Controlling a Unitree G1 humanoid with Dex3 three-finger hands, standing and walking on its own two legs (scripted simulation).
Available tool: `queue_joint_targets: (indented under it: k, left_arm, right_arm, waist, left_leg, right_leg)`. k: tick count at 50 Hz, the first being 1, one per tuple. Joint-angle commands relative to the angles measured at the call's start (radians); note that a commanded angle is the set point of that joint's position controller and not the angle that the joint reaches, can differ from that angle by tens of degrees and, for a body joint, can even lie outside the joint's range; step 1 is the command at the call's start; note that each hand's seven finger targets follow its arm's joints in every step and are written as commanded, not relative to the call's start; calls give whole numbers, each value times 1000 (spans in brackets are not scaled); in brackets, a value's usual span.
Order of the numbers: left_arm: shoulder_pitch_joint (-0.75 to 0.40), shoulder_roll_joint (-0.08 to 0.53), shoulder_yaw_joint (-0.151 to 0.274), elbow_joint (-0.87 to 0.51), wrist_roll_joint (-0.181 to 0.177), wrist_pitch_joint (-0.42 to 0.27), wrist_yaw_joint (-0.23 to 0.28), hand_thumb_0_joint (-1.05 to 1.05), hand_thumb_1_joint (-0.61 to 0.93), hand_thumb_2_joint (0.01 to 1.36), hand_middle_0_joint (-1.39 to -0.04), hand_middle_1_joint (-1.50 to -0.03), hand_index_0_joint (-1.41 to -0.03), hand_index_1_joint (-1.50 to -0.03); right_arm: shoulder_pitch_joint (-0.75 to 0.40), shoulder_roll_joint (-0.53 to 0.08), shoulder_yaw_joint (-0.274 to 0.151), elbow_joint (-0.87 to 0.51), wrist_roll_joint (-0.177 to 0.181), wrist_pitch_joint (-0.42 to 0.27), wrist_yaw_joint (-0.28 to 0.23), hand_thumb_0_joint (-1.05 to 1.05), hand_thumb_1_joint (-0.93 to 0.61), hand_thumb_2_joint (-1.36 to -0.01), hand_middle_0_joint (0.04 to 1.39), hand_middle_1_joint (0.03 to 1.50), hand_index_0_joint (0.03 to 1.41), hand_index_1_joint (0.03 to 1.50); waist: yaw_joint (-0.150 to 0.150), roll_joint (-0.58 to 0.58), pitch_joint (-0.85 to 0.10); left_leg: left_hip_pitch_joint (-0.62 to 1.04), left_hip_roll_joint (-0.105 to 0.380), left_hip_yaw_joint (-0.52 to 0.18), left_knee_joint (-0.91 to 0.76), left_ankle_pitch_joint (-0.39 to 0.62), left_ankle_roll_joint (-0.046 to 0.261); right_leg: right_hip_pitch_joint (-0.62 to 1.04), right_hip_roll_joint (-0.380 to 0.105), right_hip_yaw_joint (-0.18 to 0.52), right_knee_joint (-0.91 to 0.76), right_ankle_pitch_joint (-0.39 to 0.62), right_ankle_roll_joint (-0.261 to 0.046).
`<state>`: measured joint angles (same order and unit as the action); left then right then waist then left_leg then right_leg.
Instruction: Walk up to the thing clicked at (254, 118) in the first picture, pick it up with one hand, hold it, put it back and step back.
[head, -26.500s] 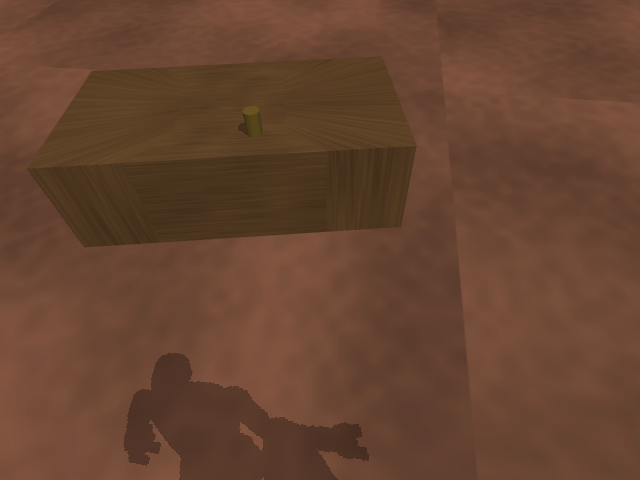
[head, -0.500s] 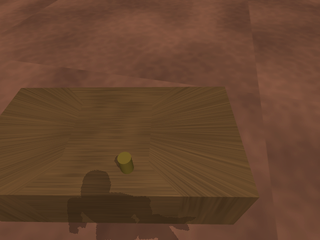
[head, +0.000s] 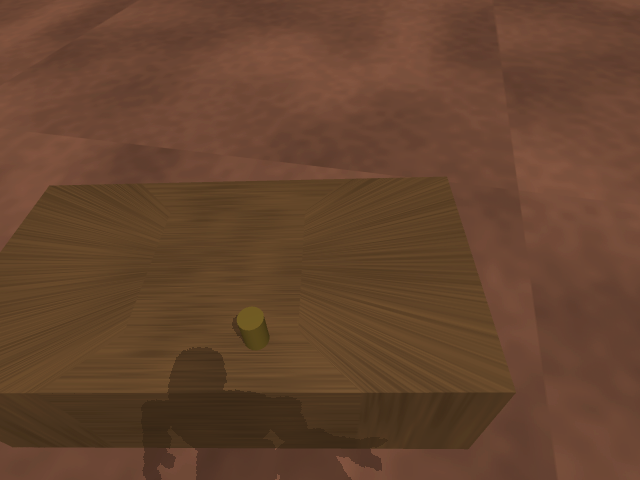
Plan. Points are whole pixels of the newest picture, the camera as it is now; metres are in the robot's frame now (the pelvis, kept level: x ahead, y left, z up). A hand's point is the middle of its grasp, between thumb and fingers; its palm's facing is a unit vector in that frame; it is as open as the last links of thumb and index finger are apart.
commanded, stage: stand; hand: left
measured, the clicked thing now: (253, 328) +0.49 +0.19 -0.31
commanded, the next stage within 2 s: step back in 1.48 s
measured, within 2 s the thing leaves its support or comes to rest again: neither
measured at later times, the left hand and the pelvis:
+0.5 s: hand out of the picture +0.08 +0.24 -0.16, palm faces -0.04 -0.94 -0.34, open 7.4 cm; pelvis +0.01 -0.01 +0.00, yaw -1 degrees
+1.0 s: hand out of the picture +0.09 +0.24 -0.16, palm faces -0.04 -0.94 -0.34, open 7.4 cm; pelvis +0.02 -0.01 +0.00, yaw -1 degrees
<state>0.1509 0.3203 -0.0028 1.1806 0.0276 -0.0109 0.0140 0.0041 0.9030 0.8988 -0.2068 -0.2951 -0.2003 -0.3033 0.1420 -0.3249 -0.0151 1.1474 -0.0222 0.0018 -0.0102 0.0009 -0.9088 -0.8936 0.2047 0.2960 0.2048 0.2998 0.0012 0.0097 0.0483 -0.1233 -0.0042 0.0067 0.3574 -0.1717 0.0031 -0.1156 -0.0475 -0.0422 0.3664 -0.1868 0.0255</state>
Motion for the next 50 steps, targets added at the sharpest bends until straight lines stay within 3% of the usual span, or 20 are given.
queue_joint_targets:
  k: [1,8,17,25,38,50]
  left_arm:
    - [-43,206,34,-53,-5,-20,10,0,900,900,-200,-300,-200,-301]
    - [-51,207,34,-46,-8,-19,10,0,900,900,-200,-300,-200,-301]
    - [-60,208,34,-48,-9,-16,6,0,900,900,-200,-300,-200,-301]
    - [-74,216,40,-55,-13,-21,5,0,900,900,-200,-300,-200,-301]
    - [-83,222,42,-66,-14,-19,4,0,900,900,-200,-300,-200,-301]
    - [-87,224,43,-73,-17,-20,2,0,900,900,-200,-300,-200,-300]
  right_arm:
    - [-45,-197,-31,-49,3,-24,-8,0,-900,-900,200,300,200,300]
    - [-55,-205,-25,-45,5,-26,-10,0,-900,-900,200,300,200,300]
    - [-59,-207,-20,-43,6,-27,-7,0,-900,-900,200,300,200,300]
    - [-56,-213,-20,-41,7,-30,-8,0,-900,-900,200,300,200,300]
    - [-59,-218,-21,-43,9,-32,-8,0,-900,-900,200,300,200,300]
    - [-60,-217,-20,-46,7,-31,-4,0,-900,-900,200,300,200,300]
  waist:
    - [-2,-1,-25]
    - [2,-7,-32]
    - [1,-9,-21]
    - [-4,-11,-52]
    - [-5,-12,-73]
    - [-6,-7,-53]
  left_leg:
    - [-26,111,-103,-94,-13,19]
    - [-5,122,-99,-97,63,17]
    - [-9,121,-96,-110,41,10]
    - [17,129,-83,-95,113,12]
    - [43,139,-76,-92,155,8]
    - [25,138,-78,-104,111,5]
  right_leg:
    - [-1,-83,104,-91,-4,-37]
    - [9,-87,104,-87,55,-38]
    - [0,-81,99,-96,31,-36]
    - [33,-89,106,-93,132,-35]
    - [39,-90,106,-90,172,-38]
    - [24,-88,111,-103,119,-40]
